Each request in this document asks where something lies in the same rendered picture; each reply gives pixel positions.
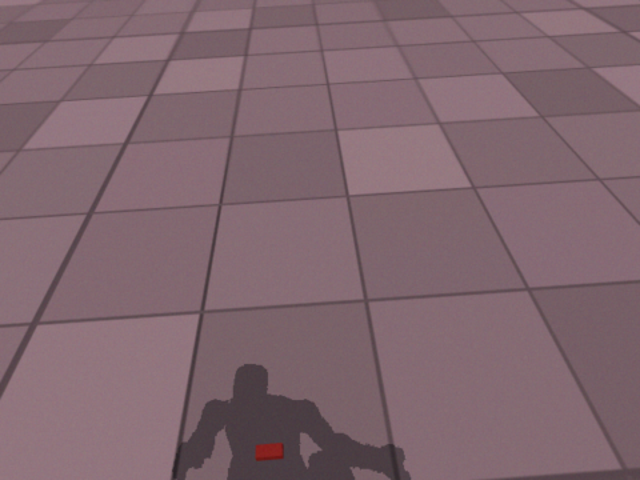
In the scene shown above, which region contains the small box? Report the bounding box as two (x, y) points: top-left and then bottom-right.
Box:
(255, 443), (284, 461)

